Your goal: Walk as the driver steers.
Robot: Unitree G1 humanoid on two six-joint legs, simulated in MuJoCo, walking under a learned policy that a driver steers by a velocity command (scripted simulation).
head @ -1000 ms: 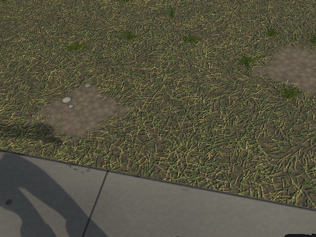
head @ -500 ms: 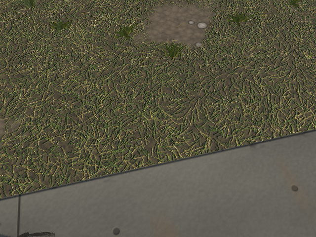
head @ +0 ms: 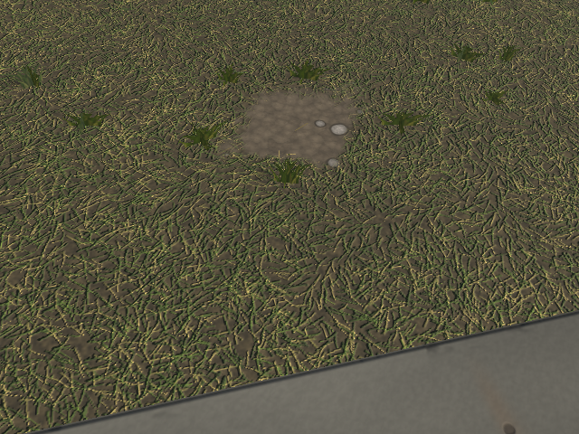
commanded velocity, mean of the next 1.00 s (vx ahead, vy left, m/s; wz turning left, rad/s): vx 0.88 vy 0.00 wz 0.21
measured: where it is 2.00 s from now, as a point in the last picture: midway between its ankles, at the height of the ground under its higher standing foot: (222, 162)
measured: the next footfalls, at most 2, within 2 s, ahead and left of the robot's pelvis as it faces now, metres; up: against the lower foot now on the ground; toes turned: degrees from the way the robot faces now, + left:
left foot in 0.10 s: +0.04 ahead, +0.14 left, +0.00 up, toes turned +9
right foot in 0.48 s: +0.50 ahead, +0.07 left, +0.00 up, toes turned +29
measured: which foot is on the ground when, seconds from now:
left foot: up 0.00-0.08, down 0.10-0.50, up 0.52-0.84, down 0.86-1.00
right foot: down 0.00-0.10, up 0.12-0.46, down 0.48-0.88, up 0.90-1.00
